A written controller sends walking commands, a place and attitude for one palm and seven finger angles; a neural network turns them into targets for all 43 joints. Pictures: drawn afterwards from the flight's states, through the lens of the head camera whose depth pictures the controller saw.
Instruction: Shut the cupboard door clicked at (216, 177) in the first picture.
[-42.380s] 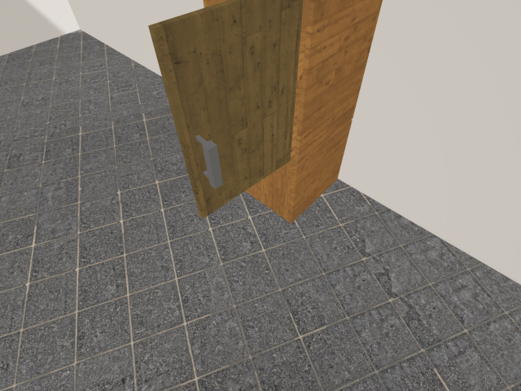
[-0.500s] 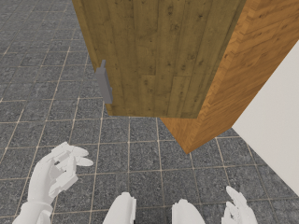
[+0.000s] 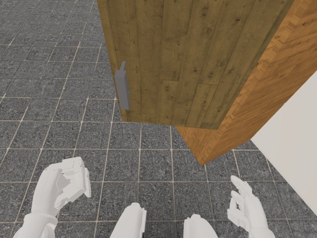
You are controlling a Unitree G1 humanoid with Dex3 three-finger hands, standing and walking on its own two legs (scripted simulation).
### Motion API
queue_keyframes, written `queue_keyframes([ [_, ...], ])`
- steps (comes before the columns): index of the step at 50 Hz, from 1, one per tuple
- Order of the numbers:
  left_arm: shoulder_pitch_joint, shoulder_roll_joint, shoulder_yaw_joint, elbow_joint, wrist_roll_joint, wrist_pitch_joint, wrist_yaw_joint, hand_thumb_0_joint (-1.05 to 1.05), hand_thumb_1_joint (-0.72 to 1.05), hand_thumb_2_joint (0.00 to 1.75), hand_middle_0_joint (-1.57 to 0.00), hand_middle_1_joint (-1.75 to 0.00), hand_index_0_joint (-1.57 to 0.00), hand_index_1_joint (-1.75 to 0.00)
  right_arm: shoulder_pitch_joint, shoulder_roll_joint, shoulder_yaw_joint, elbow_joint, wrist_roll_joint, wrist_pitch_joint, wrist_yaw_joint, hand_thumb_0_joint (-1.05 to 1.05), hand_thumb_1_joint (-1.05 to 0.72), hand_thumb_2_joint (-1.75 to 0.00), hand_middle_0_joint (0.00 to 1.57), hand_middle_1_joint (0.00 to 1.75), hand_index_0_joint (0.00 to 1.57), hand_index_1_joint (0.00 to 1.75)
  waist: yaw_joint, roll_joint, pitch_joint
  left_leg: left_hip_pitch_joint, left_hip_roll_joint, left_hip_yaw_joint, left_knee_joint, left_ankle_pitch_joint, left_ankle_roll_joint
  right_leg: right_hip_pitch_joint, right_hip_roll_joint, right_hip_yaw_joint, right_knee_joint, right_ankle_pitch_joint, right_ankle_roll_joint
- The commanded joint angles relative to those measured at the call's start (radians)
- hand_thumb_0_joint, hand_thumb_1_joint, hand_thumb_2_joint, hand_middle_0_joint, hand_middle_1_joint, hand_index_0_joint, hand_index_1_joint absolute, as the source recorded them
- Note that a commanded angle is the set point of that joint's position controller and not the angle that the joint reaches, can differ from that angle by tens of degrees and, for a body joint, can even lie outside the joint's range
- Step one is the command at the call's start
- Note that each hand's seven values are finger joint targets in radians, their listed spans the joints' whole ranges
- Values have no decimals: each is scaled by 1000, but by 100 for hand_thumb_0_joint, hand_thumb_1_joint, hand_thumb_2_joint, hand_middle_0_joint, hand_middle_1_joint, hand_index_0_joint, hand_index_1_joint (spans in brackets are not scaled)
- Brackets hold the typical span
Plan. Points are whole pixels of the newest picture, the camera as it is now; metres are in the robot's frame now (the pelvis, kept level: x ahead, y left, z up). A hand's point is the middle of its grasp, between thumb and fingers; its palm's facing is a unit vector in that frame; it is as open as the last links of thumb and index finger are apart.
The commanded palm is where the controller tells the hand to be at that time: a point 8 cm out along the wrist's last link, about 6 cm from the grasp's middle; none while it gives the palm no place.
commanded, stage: raise the hand and make a fist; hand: left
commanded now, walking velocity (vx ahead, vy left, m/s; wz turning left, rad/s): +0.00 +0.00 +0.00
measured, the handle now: (124, 86) +0.53 +0.16 +0.02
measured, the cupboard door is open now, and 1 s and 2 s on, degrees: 57 57 57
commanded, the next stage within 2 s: bring the fist close to the handle in 0.58 s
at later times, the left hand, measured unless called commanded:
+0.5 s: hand (94, 183) +0.22 +0.17 +0.05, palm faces -0.01 -1.00 -0.05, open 3.1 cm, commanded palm +0.20 +0.22 +0.05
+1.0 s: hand (107, 161) +0.28 +0.15 +0.04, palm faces -0.05 -1.00 -0.02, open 3.1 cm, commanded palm +0.27 +0.20 +0.04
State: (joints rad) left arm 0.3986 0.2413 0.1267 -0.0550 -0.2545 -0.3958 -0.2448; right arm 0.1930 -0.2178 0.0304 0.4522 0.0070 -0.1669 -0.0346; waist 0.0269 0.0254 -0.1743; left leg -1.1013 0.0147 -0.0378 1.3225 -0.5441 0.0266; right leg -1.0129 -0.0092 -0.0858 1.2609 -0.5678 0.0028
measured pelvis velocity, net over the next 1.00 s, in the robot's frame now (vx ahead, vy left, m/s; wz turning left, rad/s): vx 0.00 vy -0.02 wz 0.00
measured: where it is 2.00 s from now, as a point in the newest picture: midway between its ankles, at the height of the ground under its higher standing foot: outside the picture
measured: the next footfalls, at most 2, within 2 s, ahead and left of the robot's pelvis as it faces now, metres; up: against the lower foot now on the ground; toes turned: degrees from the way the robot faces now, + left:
none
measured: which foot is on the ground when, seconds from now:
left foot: down 0.00-1.00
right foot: down 0.00-1.00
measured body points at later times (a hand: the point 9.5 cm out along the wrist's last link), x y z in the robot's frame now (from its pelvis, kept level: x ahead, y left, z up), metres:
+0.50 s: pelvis +0.00 -0.02 +0.00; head +0.08 -0.01 +0.44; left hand +0.22 +0.22 +0.05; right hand +0.18 -0.26 -0.08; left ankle +0.05 +0.10 -0.62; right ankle +0.02 -0.13 -0.62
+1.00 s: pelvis +0.00 -0.02 -0.01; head +0.08 -0.01 +0.43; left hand +0.27 +0.21 +0.04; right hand +0.18 -0.26 -0.09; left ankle +0.05 +0.10 -0.62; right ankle +0.02 -0.13 -0.62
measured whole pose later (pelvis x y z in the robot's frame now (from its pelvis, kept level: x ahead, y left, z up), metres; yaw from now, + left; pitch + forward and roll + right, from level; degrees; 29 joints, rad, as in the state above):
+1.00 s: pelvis +0.00 -0.02 -0.01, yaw +0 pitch +19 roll -3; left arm 0.15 0.24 0.12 0.10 -0.25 -0.38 -0.22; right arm 0.22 -0.25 0.02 0.51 0.02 -0.14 -0.04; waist 0.00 0.04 -0.18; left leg -1.14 0.03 -0.04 1.35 -0.55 0.00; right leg -1.07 0.00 -0.09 1.31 -0.59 -0.02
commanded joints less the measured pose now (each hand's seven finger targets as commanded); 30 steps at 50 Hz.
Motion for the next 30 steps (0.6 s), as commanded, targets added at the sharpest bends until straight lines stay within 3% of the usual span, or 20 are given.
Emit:
queue_keyframes([
  [1, -34, 110, 83, -199, -28, -59, -11, 0, 90, 90, -130, -150, -130, -150, 12, -154, -76, -131, 2, -45, -19, 0, -90, -90, 20, 30, 20, 30, -20, 59, -234, 249, -10, -57, -237, 188, -20, 91, 51, 6, -145, 167, -46],
  [8, -28, 114, 93, -213, -43, -66, -23, 0, 90, 90, -130, -150, -130, -150, 13, -153, -80, -128, 6, -45, -20, 0, -90, -90, 20, 30, 20, 30, -16, 58, -277, 242, -13, -34, -209, 231, -15, 121, 45, 21, -142, 203, -42],
  [10, -25, 109, 89, -188, -46, -63, -22, 0, 90, 90, -130, -150, -130, -150, 11, -151, -80, -126, 7, -42, -21, 0, -90, -90, 20, 30, 20, 30, -23, 36, -245, 216, -14, -30, -209, 197, -12, 116, 44, 25, -157, 174, -39],
  [15, -17, 113, 96, -169, -53, -69, -20, 0, 90, 90, -130, -150, -130, -150, 10, -150, -82, -126, 11, -41, -24, 0, -90, -90, 20, 30, 20, 30, -20, 6, -239, 169, -18, -15, -192, 177, -7, 146, 38, 56, -176, 140, -37],
  [19, -25, 112, 92, -194, -50, -87, -11, 0, 90, 90, -130, -150, -130, -150, 7, -147, -83, -124, 11, -41, -24, 0, -90, -90, 20, 30, 20, 30, -17, 38, -246, 180, -19, -11, -189, 188, -7, 147, 36, 62, -172, 152, -37],
  [22, -17, 112, 95, -161, -48, -85, -7, 0, 90, 90, -130, -150, -130, -150, 8, -145, -82, -125, 11, -35, -26, 0, -90, -90, 20, 30, 20, 30, -21, -9, -228, 143, -19, -5, -177, 170, -3, 160, 33, 82, -189, 122, -33],
  [30, -30, 109, 89, -154, -49, -90, -14, 0, 90, 90, -130, -150, -130, -150, 8, -143, -83, -123, 13, -30, -28, 0, -90, -90, 20, 30, 20, 30, -26, -12, -220, 135, -18, 3, -165, 155, -2, 160, 28, 101, -204, 104, -29],
])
